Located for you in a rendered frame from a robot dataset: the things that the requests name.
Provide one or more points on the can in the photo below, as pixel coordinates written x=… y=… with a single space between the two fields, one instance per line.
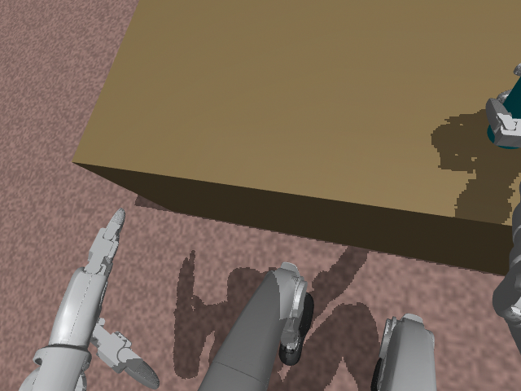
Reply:
x=513 y=105

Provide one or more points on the right robot arm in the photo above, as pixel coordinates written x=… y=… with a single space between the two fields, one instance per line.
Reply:
x=507 y=295

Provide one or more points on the right robot hand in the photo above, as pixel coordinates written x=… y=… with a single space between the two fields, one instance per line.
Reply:
x=507 y=131

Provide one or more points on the left robot hand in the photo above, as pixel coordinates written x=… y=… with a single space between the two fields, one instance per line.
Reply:
x=77 y=321

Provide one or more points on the left robot foot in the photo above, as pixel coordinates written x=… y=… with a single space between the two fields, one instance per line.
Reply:
x=291 y=357

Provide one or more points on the left robot arm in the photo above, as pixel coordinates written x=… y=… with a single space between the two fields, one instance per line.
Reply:
x=61 y=369

